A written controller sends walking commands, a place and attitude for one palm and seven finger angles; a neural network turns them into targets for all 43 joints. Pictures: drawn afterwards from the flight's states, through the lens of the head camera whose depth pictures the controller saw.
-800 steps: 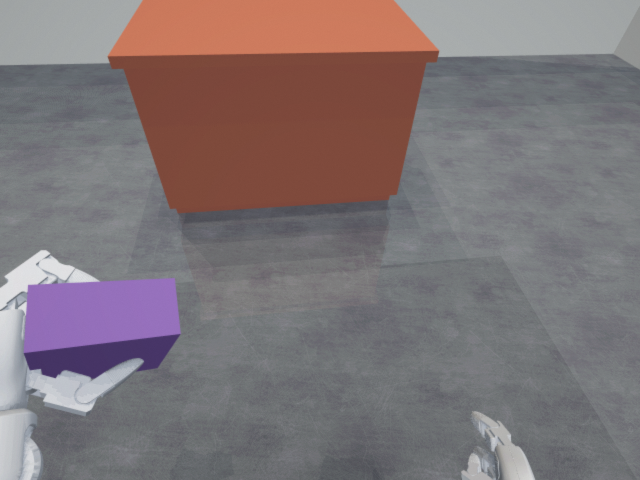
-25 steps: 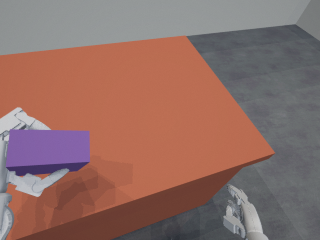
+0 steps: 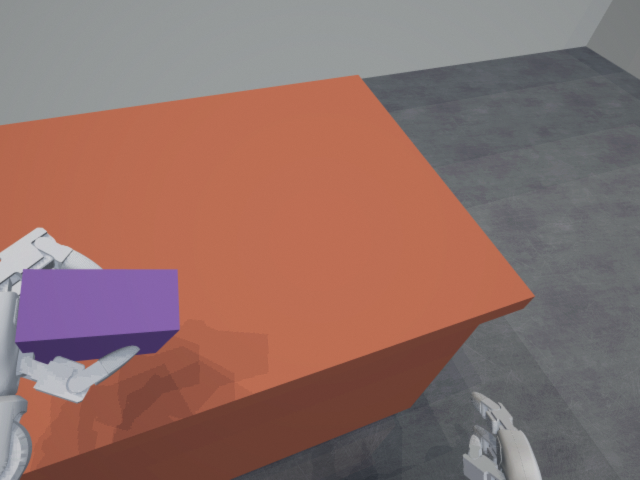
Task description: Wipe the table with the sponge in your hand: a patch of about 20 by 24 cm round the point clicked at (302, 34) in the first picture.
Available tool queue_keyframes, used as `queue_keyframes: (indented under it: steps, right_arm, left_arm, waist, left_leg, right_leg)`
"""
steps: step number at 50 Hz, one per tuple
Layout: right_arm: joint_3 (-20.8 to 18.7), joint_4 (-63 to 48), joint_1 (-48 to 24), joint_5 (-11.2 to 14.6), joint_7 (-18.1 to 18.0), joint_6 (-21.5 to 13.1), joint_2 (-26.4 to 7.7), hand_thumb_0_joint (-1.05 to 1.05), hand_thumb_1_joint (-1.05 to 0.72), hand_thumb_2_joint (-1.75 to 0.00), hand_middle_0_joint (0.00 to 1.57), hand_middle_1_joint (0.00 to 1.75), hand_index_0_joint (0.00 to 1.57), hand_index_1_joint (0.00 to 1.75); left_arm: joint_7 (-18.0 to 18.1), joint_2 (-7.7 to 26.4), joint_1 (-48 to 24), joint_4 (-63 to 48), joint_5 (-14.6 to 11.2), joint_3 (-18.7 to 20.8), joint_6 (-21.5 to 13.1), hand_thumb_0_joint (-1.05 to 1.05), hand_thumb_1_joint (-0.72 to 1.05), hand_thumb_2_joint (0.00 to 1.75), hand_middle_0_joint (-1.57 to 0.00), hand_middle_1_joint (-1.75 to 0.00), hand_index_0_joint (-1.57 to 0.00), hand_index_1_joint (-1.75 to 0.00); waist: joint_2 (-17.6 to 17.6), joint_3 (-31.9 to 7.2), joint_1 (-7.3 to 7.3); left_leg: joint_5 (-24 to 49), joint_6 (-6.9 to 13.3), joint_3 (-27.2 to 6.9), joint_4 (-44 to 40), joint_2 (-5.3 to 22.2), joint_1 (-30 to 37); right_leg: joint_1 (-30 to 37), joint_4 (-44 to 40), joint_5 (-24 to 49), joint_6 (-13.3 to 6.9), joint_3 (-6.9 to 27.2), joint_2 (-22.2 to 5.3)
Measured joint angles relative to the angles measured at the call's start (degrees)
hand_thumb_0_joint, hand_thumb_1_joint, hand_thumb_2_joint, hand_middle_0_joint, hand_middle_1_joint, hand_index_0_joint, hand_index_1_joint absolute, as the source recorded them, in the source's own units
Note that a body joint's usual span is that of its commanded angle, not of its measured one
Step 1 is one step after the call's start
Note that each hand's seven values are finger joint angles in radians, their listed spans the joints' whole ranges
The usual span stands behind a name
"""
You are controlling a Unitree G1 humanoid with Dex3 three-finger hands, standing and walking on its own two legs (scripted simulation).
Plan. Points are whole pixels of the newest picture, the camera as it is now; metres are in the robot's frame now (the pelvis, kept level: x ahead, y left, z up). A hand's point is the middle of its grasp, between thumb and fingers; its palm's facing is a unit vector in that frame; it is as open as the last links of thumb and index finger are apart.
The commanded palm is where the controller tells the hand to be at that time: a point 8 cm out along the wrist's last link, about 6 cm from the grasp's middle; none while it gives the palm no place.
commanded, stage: shuffle to correct the standing spot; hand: left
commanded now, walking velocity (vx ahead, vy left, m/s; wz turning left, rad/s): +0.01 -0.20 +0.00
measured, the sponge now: (123, 317) +0.23 +0.21 +0.13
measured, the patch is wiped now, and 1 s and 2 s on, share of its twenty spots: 0.00 0.00 0.00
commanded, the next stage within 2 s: none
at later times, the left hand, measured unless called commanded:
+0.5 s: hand (137, 312) +0.23 +0.19 +0.16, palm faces +0.32 -0.86 -0.40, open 9.9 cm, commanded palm +0.17 +0.23 +0.17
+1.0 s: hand (172, 312) +0.23 +0.16 +0.15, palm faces +0.29 -0.86 -0.42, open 9.9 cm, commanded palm +0.17 +0.20 +0.17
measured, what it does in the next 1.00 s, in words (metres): shifts its weight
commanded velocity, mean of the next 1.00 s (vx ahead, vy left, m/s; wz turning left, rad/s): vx -0.01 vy -0.20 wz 0.00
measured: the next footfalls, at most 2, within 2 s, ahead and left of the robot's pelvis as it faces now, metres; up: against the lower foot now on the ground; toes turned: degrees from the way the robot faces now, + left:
none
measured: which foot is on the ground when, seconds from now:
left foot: down 0.00-1.00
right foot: down 0.00-1.00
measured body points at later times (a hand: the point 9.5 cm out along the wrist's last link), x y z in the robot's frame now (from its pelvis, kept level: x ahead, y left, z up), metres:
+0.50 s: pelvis +0.00 -0.05 +0.00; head +0.04 -0.04 +0.45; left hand +0.21 +0.24 +0.18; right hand +0.19 -0.27 -0.08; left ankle +0.03 +0.08 -0.74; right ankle +0.01 -0.12 -0.74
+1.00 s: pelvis +0.01 -0.08 -0.01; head +0.04 -0.06 +0.44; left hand +0.21 +0.21 +0.18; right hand +0.17 -0.32 -0.09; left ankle +0.03 +0.08 -0.74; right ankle +0.01 -0.12 -0.74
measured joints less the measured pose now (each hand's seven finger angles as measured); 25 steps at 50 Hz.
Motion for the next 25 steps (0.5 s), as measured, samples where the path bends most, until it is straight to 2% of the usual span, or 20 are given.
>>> queue_keyframes:
  steps: [14, 25]
  right_arm:
    - [-0.1, -0.9, -0.5, 0.2, 0.6, 0.7, 1.1, 0.02, -0.90, -0.90, 0.20, 0.30, 0.20, 0.30]
    - [-0.5, -2.0, -1.1, 0.0, 0.8, 1.5, 1.0, 0.02, -0.90, -0.90, 0.21, 0.30, 0.20, 0.30]
  left_arm:
    - [-0.4, 0.4, -1.3, -0.2, -1.0, 1.0, 1.3, 0.00, -0.47, 1.02, -0.78, -1.34, -0.76, -1.36]
    - [-1.4, 1.2, 0.5, -2.3, -2.4, 1.3, 2.7, 0.00, -0.47, 1.02, -0.78, -1.34, -0.76, -1.36]
  waist:
    - [-0.9, -0.3, 0.40]
    - [-0.2, -0.4, 0.20]
  left_leg:
    - [0.2, -1.5, 0.1, -0.8, 0.8, 0.5]
    - [-1.3, -4.0, -0.9, 2.1, 3.8, -1.5]
  right_leg:
    - [-0.9, 1.8, -1.1, -1.3, 0.2, 0.8]
    - [-1.9, 2.4, -1.4, -3.9, -0.7, 3.7]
